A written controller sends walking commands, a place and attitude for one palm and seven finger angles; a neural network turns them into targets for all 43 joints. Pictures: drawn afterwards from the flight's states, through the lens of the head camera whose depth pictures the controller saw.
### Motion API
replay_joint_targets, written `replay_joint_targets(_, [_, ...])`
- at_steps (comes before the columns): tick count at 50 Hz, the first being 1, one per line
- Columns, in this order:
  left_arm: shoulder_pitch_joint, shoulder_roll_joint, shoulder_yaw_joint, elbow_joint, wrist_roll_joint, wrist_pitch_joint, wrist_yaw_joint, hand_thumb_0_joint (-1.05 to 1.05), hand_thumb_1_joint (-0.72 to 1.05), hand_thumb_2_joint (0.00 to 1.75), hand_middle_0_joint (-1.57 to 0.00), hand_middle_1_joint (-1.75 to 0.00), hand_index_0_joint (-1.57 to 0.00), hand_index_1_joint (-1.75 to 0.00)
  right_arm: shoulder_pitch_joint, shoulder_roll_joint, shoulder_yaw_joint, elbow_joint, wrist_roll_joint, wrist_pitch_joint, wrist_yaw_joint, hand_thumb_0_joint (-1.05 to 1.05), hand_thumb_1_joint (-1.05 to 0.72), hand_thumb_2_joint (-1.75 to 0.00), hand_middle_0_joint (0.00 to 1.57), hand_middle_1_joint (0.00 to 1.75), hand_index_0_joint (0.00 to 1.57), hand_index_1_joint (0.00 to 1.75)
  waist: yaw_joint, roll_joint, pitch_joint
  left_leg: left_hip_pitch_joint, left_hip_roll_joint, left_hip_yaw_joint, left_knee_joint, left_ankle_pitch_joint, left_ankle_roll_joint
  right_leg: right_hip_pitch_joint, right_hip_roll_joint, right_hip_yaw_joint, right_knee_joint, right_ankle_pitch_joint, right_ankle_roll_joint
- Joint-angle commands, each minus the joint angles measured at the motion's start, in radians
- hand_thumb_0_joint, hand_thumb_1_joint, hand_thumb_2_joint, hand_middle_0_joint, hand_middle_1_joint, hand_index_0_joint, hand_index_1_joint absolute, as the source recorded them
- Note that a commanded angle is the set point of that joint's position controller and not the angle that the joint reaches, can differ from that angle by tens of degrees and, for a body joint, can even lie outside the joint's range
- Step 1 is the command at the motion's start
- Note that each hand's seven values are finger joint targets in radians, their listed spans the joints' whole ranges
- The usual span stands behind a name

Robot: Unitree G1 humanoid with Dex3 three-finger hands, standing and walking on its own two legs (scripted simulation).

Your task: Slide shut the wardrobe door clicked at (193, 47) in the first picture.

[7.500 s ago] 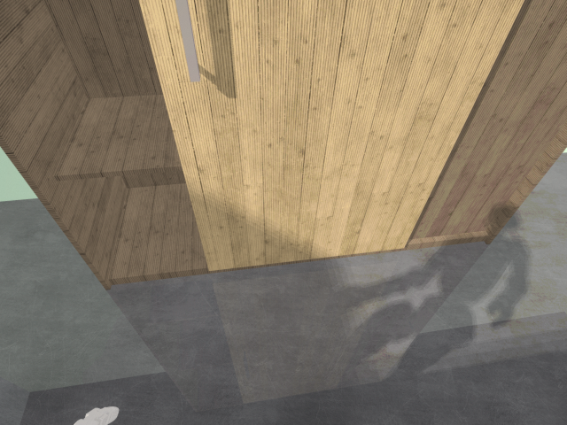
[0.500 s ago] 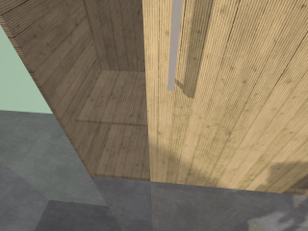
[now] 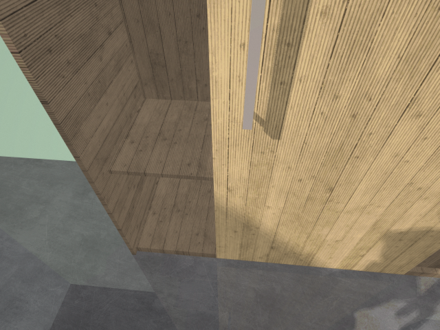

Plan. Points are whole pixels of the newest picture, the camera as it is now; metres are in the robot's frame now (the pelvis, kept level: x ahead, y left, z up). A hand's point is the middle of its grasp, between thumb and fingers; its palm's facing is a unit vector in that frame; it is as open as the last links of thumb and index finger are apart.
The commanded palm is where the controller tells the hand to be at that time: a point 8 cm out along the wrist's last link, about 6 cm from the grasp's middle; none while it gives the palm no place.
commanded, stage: look again from close up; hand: right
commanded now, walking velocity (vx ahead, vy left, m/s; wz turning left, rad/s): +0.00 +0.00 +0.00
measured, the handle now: (254, 46) +0.52 -0.03 +0.27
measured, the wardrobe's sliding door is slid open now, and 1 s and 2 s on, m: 0.39 0.39 0.39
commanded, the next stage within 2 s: shuffle to correct the standing spot in 0.04 s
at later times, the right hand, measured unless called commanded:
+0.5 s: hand out of the picture -0.02 -0.12 -0.18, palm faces +0.05 +0.98 -0.17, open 7.4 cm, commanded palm none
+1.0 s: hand out of the picture +0.09 -0.07 -0.19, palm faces +0.06 +0.98 -0.18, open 7.3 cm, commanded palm none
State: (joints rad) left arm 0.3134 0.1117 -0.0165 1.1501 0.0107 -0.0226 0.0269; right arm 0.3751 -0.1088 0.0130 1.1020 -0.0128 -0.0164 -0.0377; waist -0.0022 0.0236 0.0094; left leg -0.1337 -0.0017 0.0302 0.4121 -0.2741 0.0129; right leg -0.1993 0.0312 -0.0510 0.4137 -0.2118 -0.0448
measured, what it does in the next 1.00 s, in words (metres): steps to the left: right foot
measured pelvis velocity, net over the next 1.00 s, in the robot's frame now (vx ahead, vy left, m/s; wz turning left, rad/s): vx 0.08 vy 0.11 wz -0.03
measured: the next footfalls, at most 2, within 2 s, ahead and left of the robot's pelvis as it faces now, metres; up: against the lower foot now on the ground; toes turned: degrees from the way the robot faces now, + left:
right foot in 0.74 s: +0.11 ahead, +0.01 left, +0.00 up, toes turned -5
left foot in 1.02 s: +0.15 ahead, +0.29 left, +0.00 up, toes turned +0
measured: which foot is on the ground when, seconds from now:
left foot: down 0.00-0.74, up 0.76-1.00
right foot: down 0.00-0.50, up 0.52-0.72, down 0.74-1.00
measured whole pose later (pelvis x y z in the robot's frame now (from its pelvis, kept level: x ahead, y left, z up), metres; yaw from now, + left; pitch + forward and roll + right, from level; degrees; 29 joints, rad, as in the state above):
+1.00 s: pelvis +0.08 +0.11 -0.01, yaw -2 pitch +0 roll +0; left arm 0.26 0.14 0.03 1.08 0.03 0.00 0.03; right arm 0.29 -0.18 -0.05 1.00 -0.03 0.02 -0.01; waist 0.01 0.02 0.05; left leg -0.35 0.08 0.02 0.66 -0.30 -0.02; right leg -0.28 -0.10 -0.07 0.56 -0.28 0.03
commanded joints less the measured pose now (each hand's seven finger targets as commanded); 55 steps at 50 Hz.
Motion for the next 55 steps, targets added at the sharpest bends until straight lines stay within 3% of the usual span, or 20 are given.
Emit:
replay_joint_targets(1, [0.075, 0.091, 0.011, -0.02, -0.003, -0.015, 0.01, 0.0, 0.9, 0.9, -0.2, -0.3, -0.2, -0.3, 0.103, -0.077, -0.013, -0.01, 0.0, -0.012, -0.01, 0.0, -0.9, -0.9, 0.2, 0.3, 0.2, 0.3, -0.005, -0.02, 0.061, -0.065, 0.099, -0.087, -0.072, 0.138, 0.026, 0.008, -0.128, 0.123, -0.077, 0.134, -0.004])
replay_joint_targets(7, [0.077, 0.09, 0.01, -0.021, -0.003, -0.015, 0.011, 0.0, 0.9, 0.9, -0.2, -0.3, -0.2, -0.3, 0.1, -0.077, -0.015, -0.009, 0.001, -0.011, -0.009, 0.0, -0.9, -0.9, 0.2, 0.3, 0.2, 0.3, -0.005, -0.022, 0.071, -0.068, 0.099, -0.086, -0.073, 0.128, 0.027, 0.008, -0.129, 0.125, -0.082, 0.131, -0.003])
replay_joint_targets(11, [0.081, 0.101, 0.019, -0.01, 0.002, -0.007, 0.013, 0.0, 0.9, 0.9, -0.2, -0.3, -0.2, -0.3, 0.1, -0.064, -0.016, -0.002, -0.003, 0.0, -0.001, 0.0, -0.9, -0.9, 0.2, 0.3, 0.2, 0.3, 0.003, -0.02, 0.102, -0.117, 0.072, -0.058, -0.042, 0.0, 0.025, -0.003, -0.162, 0.162, -0.123, -0.091, -0.015])
replay_joint_targets(19, [0.101, 0.152, 0.06, -0.028, 0.011, 0.0, 0.028, 0.0, 0.9, 0.9, -0.2, -0.3, -0.2, -0.3, 0.111, -0.053, -0.039, -0.032, -0.021, 0.02, 0.021, 0.0, -0.9, -0.9, 0.2, 0.3, 0.2, 0.3, 0.001, -0.093, 0.097, -0.192, 0.028, -0.005, 0.1, -0.069, 0.024, -0.038, -0.277, 0.281, -0.161, -0.196, -0.097])
replay_joint_targets(22, [0.082, 0.119, 0.054, -0.037, 0.01, -0.004, 0.024, 0.0, 0.9, 0.9, -0.2, -0.3, -0.2, -0.3, 0.153, -0.064, -0.043, -0.023, -0.017, 0.009, 0.018, 0.0, -0.9, -0.9, 0.2, 0.3, 0.2, 0.3, -0.02, -0.02, 0.075, -0.049, 0.059, -0.059, 0.002, 0.002, 0.038, -0.137, -0.2, 0.188, -0.054, -0.104, -0.056])
replay_joint_targets(25, [0.054, 0.059, 0.04, -0.054, 0.01, -0.002, 0.026, 0.0, 0.9, 0.9, -0.2, -0.3, -0.2, -0.3, 0.21, -0.118, -0.06, -0.006, -0.016, 0.008, 0.008, 0.0, -0.9, -0.9, 0.2, 0.3, 0.2, 0.3, -0.031, 0.217, 0.074, 0.07, 0.177, -0.203, -0.103, 0.258, 0.082, -0.262, -0.051, -0.035, 0.238, -0.156, 0.003])
replay_joint_targets(29, [-0.018, 0.052, 0.045, -0.077, 0.007, -0.005, 0.03, 0.0, 0.9, 0.9, -0.2, -0.3, -0.2, -0.3, 0.208, -0.106, -0.06, -0.015, -0.023, 0.007, -0.001, 0.0, -0.9, -0.9, 0.2, 0.3, 0.2, 0.3, -0.039, 0.058, 0.055, 0.17, 0.231, -0.198, -0.025, 0.813, 0.241, -0.382, -0.074, -0.043, 0.508, -0.343, 0.013])
replay_joint_targets(33, [0.01, 0.047, 0.044, -0.078, 0.006, -0.003, 0.034, 0.0, 0.9, 0.9, -0.2, -0.3, -0.2, -0.3, 0.143, -0.117, -0.06, -0.041, -0.026, 0.015, 0.0, 0.0, -0.9, -0.9, 0.2, 0.3, 0.2, 0.3, 0.011, 0.055, 0.037, 0.067, 0.171, -0.14, 0.02, 0.838, 0.219, -0.222, -0.063, -0.086, 0.323, -0.239, 0.008])
replay_joint_targets(35, [0.135, 0.062, 0.048, -0.032, 0.007, -0.007, 0.044, 0.0, 0.9, 0.9, -0.2, -0.3, -0.2, -0.3, 0.097, -0.119, -0.057, -0.055, -0.016, 0.021, 0.011, 0.0, -0.9, -0.9, 0.2, 0.3, 0.2, 0.3, 0.074, 0.055, 0.005, -0.049, 0.099, -0.087, 0.167, 0.768, 0.139, 0.022, -0.058, -0.089, 0.087, 0.021, -0.004])
replay_joint_targets(36, [0.202, 0.119, 0.059, -0.015, 0.014, -0.01, 0.055, 0.0, 0.9, 0.9, -0.2, -0.3, -0.2, -0.3, 0.107, -0.095, -0.059, -0.067, -0.011, 0.023, 0.017, 0.0, -0.9, -0.9, 0.2, 0.3, 0.2, 0.3, 0.097, -0.028, -0.013, -0.205, 0.049, -0.059, 0.339, 0.54, 0.069, 0.178, -0.21, 0.096, 0.013, 0.187, -0.071])
replay_joint_targets(37, [0.237, 0.208, 0.076, -0.015, 0.022, -0.009, 0.058, 0.0, 0.9, 0.9, -0.2, -0.3, -0.2, -0.3, 0.126, -0.053, -0.054, -0.084, -0.004, 0.021, 0.02, 0.0, -0.9, -0.9, 0.2, 0.3, 0.2, 0.3, 0.092, -0.265, -0.032, -0.42, -0.022, 0.013, 0.631, -0.148, -0.003, 0.251, -0.512, 0.446, -0.08, 0.396, -0.229])
replay_joint_targets(38, [0.212, 0.226, 0.077, -0.037, 0.013, -0.001, 0.053, 0.0, 0.9, 0.9, -0.2, -0.3, -0.2, -0.3, 0.091, -0.112, -0.066, -0.105, -0.023, 0.029, 0.018, 0.0, -0.9, -0.9, 0.2, 0.3, 0.2, 0.3, 0.088, -0.126, 0.01, -0.423, -0.006, -0.079, 0.76, -0.3, 0.008, 0.116, -0.575, 0.501, -0.132, 0.297, -0.281])
replay_joint_targets(40, [0.048, 0.173, 0.064, -0.08, 0.013, -0.013, 0.053, 0.0, 0.9, 0.9, -0.2, -0.3, -0.2, -0.3, 0.047, -0.098, -0.075, -0.117, -0.033, 0.043, 0.025, 0.0, -0.9, -0.9, 0.2, 0.3, 0.2, 0.3, 0.009, -0.113, 0.146, -0.453, 0.061, -0.126, 0.793, -0.199, 0.007, -0.076, -0.5, 0.384, -0.165, 0.224, -0.218])
replay_joint_targets(42, [-0.025, 0.174, 0.064, -0.105, 0.018, -0.023, 0.045, 0.0, 0.9, 0.9, -0.2, -0.3, -0.2, -0.3, 0.077, -0.068, -0.075, -0.109, -0.027, 0.055, 0.037, 0.0, -0.9, -0.9, 0.2, 0.3, 0.2, 0.3, -0.026, -0.137, 0.095, -0.343, 0.082, -0.1, 0.682, -0.125, -0.003, -0.135, -0.412, 0.222, -0.152, 0.247, -0.159])
replay_joint_targets(48, [-0.051, 0.186, 0.079, -0.121, 0.016, 0.013, 0.01, 0.0, 0.9, 0.9, -0.2, -0.3, -0.2, -0.3, 0.09, -0.038, -0.05, -0.068, -0.015, 0.023, 0.03, 0.0, -0.9, -0.9, 0.2, 0.3, 0.2, 0.3, -0.029, -0.171, 0.016, -0.074, 0.023, 0.087, 0.154, 0.034, -0.052, -0.165, -0.218, 0.058, -0.018, -0.019, -0.048])
replay_joint_targets(49, [-0.042, 0.156, 0.074, -0.12, 0.013, 0.015, 0.004, 0.0, 0.9, 0.9, -0.2, -0.3, -0.2, -0.3, 0.105, -0.072, -0.053, -0.055, -0.013, 0.008, 0.025, 0.0, -0.9, -0.9, 0.2, 0.3, 0.2, 0.3, -0.036, -0.108, 0.013, -0.025, 0.031, 0.064, 0.059, 0.089, -0.056, -0.178, -0.161, 0.03, 0.047, -0.074, -0.005])
replay_joint_targets(51, [0.003, 0.07, 0.053, -0.131, 0.001, 0.028, -0.009, 0.0, 0.9, 0.9, -0.2, -0.3, -0.2, -0.3, 0.035, -0.2, -0.062, -0.076, -0.013, -0.015, 0.016, 0.0, -0.9, -0.9, 0.2, 0.3, 0.2, 0.3, 0.003, 0.143, 0.023, -0.121, 0.24, -0.198, -0.091, 0.137, 0.019, -0.169, -0.056, -0.029, 0.178, -0.232, 0.064])
replay_joint_targets(52, [0.042, 0.067, 0.055, -0.122, 0.0, 0.028, -0.014, 0.0, 0.9, 0.9, -0.2, -0.3, -0.2, -0.3, -0.014, -0.234, -0.065, -0.098, -0.015, -0.006, 0.019, 0.0, -0.9, -0.9, 0.2, 0.3, 0.2, 0.3, 0.023, 0.077, -0.011, -0.184, 0.279, -0.198, -0.097, 0.107, 0.04, -0.072, -0.048, -0.025, 0.187, -0.203, 0.057])
replay_joint_targets(54, [0.03, 0.087, 0.063, -0.122, -0.001, 0.039, -0.007, 0.0, 0.9, 0.9, -0.2, -0.3, -0.2, -0.3, -0.081, -0.245, -0.076, -0.106, -0.01, -0.009, 0.012, 0.0, -0.9, -0.9, 0.2, 0.3, 0.2, 0.3, 0.014, 0.24, 0.012, -0.163, 0.267, -0.207, -0.063, 0.335, 0.057, -0.101, -0.054, -0.014, 0.245, -0.174, 0.066])
replay_joint_targets(55, [0.036, 0.093, 0.065, -0.119, -0.004, 0.042, -0.005, 0.0, 0.9, 0.9, -0.2, -0.3, -0.2, -0.3, -0.091, -0.243, -0.077, -0.108, -0.012, -0.004, 0.009, 0.0, -0.9, -0.9, 0.2, 0.3, 0.2, 0.3, 0.016, 0.25, 0.024, -0.148, 0.269, -0.19, -0.045, 0.405, 0.064, -0.108, -0.053, -0.011, 0.24, -0.171, 0.066])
